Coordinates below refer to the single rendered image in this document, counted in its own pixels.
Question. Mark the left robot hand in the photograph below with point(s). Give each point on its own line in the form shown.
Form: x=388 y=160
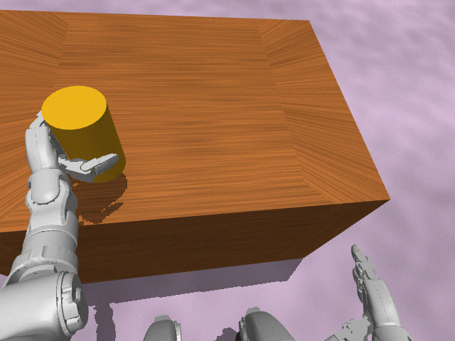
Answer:
x=45 y=152

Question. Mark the right robot hand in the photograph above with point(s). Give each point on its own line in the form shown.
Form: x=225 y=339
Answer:
x=379 y=309

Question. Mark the can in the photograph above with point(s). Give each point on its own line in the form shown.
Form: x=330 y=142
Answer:
x=80 y=119

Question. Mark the left robot arm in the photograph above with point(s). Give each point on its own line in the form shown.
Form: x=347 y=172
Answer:
x=42 y=298

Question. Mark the right robot arm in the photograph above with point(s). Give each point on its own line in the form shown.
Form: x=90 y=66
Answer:
x=391 y=333

